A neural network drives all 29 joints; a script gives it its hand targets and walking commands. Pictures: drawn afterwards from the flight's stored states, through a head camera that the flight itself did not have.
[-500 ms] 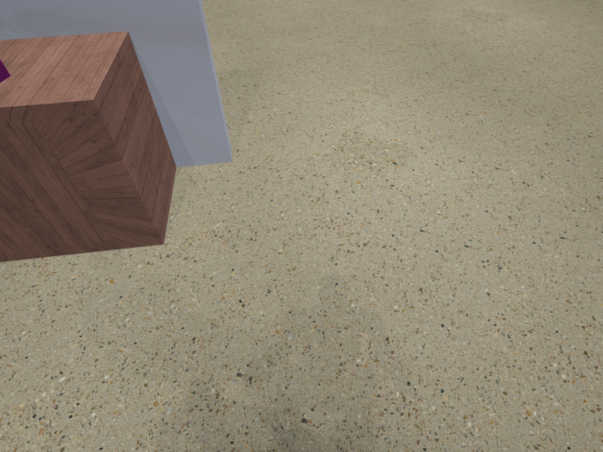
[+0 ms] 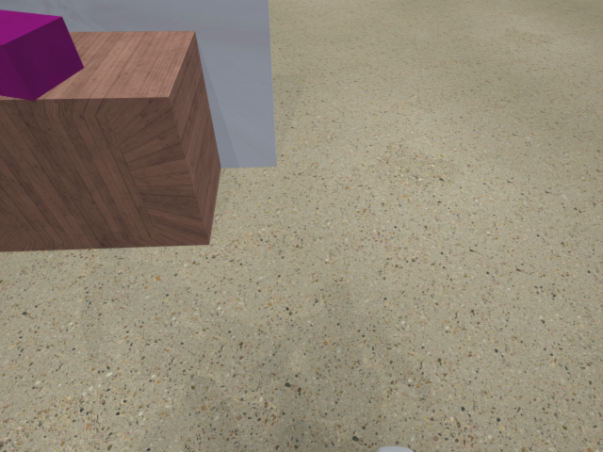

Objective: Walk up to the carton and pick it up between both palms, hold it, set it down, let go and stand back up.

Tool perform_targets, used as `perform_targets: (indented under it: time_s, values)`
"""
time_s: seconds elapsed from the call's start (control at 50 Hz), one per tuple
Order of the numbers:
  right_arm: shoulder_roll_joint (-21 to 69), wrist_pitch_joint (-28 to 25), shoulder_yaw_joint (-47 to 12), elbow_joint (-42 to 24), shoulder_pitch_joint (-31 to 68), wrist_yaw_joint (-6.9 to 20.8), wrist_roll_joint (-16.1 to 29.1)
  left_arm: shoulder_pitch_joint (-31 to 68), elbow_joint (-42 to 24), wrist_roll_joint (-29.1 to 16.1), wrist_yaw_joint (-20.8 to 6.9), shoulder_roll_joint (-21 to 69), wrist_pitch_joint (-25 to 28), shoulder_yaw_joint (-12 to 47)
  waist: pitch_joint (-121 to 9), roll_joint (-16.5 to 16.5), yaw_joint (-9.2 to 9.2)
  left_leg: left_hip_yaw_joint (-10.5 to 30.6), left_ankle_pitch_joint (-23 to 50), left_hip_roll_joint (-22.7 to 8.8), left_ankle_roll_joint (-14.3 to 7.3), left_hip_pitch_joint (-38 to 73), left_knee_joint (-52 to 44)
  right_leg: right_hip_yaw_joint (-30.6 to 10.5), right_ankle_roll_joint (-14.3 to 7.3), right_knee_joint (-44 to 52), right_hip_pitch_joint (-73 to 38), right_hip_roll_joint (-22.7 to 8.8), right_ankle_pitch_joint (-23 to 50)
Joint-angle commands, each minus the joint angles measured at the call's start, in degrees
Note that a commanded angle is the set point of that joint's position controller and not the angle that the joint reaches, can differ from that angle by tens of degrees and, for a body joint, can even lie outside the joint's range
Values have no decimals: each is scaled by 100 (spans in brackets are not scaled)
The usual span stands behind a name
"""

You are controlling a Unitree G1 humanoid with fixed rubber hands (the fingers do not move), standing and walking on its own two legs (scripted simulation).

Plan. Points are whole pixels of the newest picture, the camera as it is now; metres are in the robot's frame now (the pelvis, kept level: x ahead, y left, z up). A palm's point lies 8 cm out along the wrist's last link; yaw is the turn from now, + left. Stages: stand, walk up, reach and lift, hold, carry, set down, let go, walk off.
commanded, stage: walk up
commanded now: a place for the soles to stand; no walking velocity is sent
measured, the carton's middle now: (6, 52) +1.19 +0.92 +0.01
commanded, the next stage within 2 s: none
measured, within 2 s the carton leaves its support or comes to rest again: neither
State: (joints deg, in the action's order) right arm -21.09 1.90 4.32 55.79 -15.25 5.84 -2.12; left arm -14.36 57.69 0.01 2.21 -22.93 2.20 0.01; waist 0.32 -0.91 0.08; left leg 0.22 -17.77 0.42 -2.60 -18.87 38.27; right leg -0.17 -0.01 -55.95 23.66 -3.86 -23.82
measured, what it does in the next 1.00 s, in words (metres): steps to the left: right foot, then left foot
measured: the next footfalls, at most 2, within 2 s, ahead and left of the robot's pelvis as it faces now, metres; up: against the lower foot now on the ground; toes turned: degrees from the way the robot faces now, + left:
right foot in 0.36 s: +0.19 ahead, -0.06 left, +0.00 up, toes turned -6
left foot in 0.70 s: +0.20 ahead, +0.29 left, +0.00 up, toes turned -2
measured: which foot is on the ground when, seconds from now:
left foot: down 0.00-0.38, up 0.40-0.68, down 0.70-1.00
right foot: up 0.00-0.34, down 0.36-0.70, up 0.72-1.00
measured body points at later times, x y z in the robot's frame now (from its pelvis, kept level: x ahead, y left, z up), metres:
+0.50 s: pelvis +0.09 +0.08 +0.01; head +0.08 +0.06 +0.45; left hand +0.13 +0.41 -0.10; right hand +0.14 -0.23 -0.13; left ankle +0.06 +0.17 -0.66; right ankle +0.15 -0.05 -0.73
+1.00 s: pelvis +0.17 +0.19 +0.01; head +0.19 +0.19 +0.46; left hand +0.21 +0.52 -0.11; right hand +0.19 -0.11 -0.12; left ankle +0.16 +0.29 -0.73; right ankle +0.20 +0.07 -0.70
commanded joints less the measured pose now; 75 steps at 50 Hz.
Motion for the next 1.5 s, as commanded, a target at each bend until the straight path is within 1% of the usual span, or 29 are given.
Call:
perform_targets:
  time_s: [0.0, 0.12, 0.22, 0.28, 0.32, 0.34, 0.36, 0.38, 0.4, 0.44, 0.5, 0.62, 0.66, 0.68, 0.7, 0.74, 0.8, 0.96, 1.0, 1.04, 1.06, 1.08, 1.1, 1.18, 1.32, 1.4, 1.44, 1.46, 1.48]
  values:
    - [-1557, -201, 545, -938, -74, -248, -43, 176, -195, -82, 26, -1589, 244, -530, 789, -760, 336, 2170, -631, -1022, -36, 756, -2848, -143, -191, -254, 1422, 45, 339]
    - [-1403, -232, 515, -988, -403, -250, 21, 173, -210, -83, 33, -1471, 189, -420, 686, -378, 392, 1744, 277, -955, 241, 1637, -2926, -50, -165, 633, 1254, 175, 578]
    - [-1323, -191, 515, -975, -669, -289, -17, 281, -333, -107, 91, -1319, 215, -349, 330, -412, 438, 1530, 2852, -947, 350, 2273, -2394, 295, -272, 1502, 977, 240, 517]
    - [-1205, -166, 466, -1179, -246, -290, -53, -111, -245, -100, 169, -1222, 241, -357, -17, -456, 233, 913, 4101, -692, 470, 2001, -1702, 602, -322, 2461, -23, 325, 926]
    - [-1316, -147, 503, -1445, 466, -287, 12, -1454, 93, -82, 275, -1410, 251, -527, -465, -396, -526, 254, 5307, -281, 1079, 1064, -441, 831, -415, 3609, -1943, 358, 1665]
    - [-1121, -164, 435, -1612, 600, -300, 43, -2131, 232, -50, 342, -1728, 226, -705, -831, 203, -872, -17, 4157, 103, 1324, 39, 654, 263, -662, 3901, -3313, -139, 2131]
    - [-824, -177, 307, -1698, 534, -268, 61, -2134, 197, -53, 411, -1951, 199, -803, -1096, 1588, -877, 171, -443, 411, 1177, -1742, 2172, -1915, -1283, 3720, -4345, -1774, 1458]
    - [-1239, -95, 406, -1494, 252, -184, -65, -1327, -6, -37, 454, -2145, 212, -824, -1086, 671, -481, 848, -1106, 55, 979, -2189, 3047, -3024, -1693, 4051, -3673, -2435, -661]
    - [-1460, -16, 468, -1246, 24, -136, -81, -751, -145, 15, 491, -2212, 262, -839, -482, 396, -251, 1019, -783, -178, 846, -2086, 3436, -3254, -1808, 4594, -2522, -2680, -1480]
    - [-1694, 14, 587, -962, -266, -94, -55, 213, -378, 16, 448, -2018, 321, -777, 216, 13, 153, 1243, -560, -227, 547, -1596, 3472, -2240, -1491, 4589, -1086, -2327, -1374]
    - [-1389, 89, 509, -827, -542, 123, 8, 460, -422, 141, 364, -1960, 364, -764, 217, 756, 335, 862, -194, -238, 395, -907, 2689, -657, -955, 4350, -514, -1333, -935]
    - [-1224, 55, 544, -724, -569, 103, -65, 531, -497, 270, 153, -2238, 322, -890, -112, 1121, 393, 59, -987, -478, 134, 133, -188, -87, -1007, 3574, -553, -1331, -854]
    - [-1269, -33, 641, -335, -1323, -30, -163, 684, -463, 263, 137, -1718, 229, -691, -151, -530, 797, 46, -298, 4, 31, 1345, -1348, 659, -559, 1429, 243, -662, -790]
    - [-1688, -43, 726, -429, -1385, -130, -241, 483, -508, 188, 114, -1252, 185, -524, 66, -1541, 800, 1433, -1300, -366, -137, 1416, -2036, 984, -279, 25, 1265, 70, -1056]
    - [-2014, -81, 745, -690, -918, -183, -210, 456, -558, 119, 154, -1030, 161, -410, 478, -2048, 571, 3269, -2651, -1133, -276, 796, -2841, 567, -127, -697, 2015, 488, -1187]
    - [-2227, -48, 708, -992, -109, -209, -84, 654, -429, 15, 135, -1573, 141, -540, 1052, -1485, 371, 3882, -3845, -1413, -479, -417, -3605, -225, -270, -850, 1548, 203, -511]
    - [-1689, -99, 611, -1138, -25, -225, -92, 167, -111, -33, 62, -1704, 205, -596, 1113, -1155, 190, 2617, -2063, -935, -365, -13, -3004, -56, -111, -313, 1120, 1, 118]
    - [-1361, -118, 483, -1136, -687, -205, -22, 200, -306, 5, 134, -1202, 428, -407, 39, -869, 453, 1886, 2228, -1020, -905, 1990, -1631, 505, -115, 2339, 394, 305, 113]
    - [-1252, -113, 392, -1270, -341, -209, 91, -425, -119, 17, 199, -1126, 507, -411, -489, -600, 30, 1101, 3070, -629, -609, 1592, -707, 647, -89, 3775, -1104, 417, 1767]
    - [-828, -151, 237, -1630, 76, -210, 149, -1582, 53, 46, 294, -1859, 520, -694, -1325, 435, -551, 586, 1623, -121, -41, -383, 1129, -1033, -629, 3828, -3526, -961, 2187]
    - [-817, -120, 217, -1602, 60, -182, 66, -1514, 45, 59, 326, -2120, 496, -777, -1264, 799, -449, 359, -950, 278, 245, -1934, 1640, -2559, -1105, 3884, -4245, -1985, 1026]
    - [-1396, -41, 381, -1381, 22, -189, -29, -1209, 3, 41, 318, -2176, 459, -813, -965, 113, -376, 801, -793, -59, 210, -2189, 2106, -2976, -1374, 4145, -3661, -2171, -678]
    - [-1488, -13, 464, -1288, 30, -192, -48, -1000, -106, 40, 325, -2145, 440, -828, -420, 64, -323, 947, -756, -306, 207, -2327, 2313, -2934, -1558, 4148, -3111, -2284, -1003]
    - [-1353, -35, 457, -1020, -179, -46, -24, -341, -308, 94, 207, -1813, 470, -693, 480, 474, 7, 781, -380, -489, 288, -1890, 2084, -1236, -1189, 4227, -1499, -1722, -312]
    - [-1237, -62, 423, -1123, 367, 69, -93, -313, -398, 122, 125, -2073, 468, -809, 131, 875, -172, 427, -162, -706, 345, -1646, 755, -532, -1306, 3688, -1749, -1700, 608]
    - [-1140, -178, 458, -1015, -10, 38, -77, 264, -467, 117, 93, -2021, 404, -706, -301, 1027, 277, -16, 416, -581, 146, -241, -572, 211, -918, 2684, -1468, -1439, 2046]
    - [-1544, -255, 652, -596, -1047, -107, -148, 253, -530, 83, 69, -1373, 324, -471, -830, -444, 862, 129, 626, -141, 56, 1652, -1594, 863, -460, 343, -444, -601, 1722]
    - [-1958, -240, 743, -610, -1140, -239, -181, 40, -603, 64, 61, -836, 297, -298, -623, -1697, 743, 1813, 887, -1010, -154, 2031, -1880, 675, -140, -611, 809, 120, -659]
    - [-2169, -247, 754, -775, -919, -286, -104, 90, -581, -20, 147, -996, 261, -320, -252, -1730, 656, 3003, 591, -1436, -368, 2071, -2306, 441, -165, -874, 1884, 627, -1265]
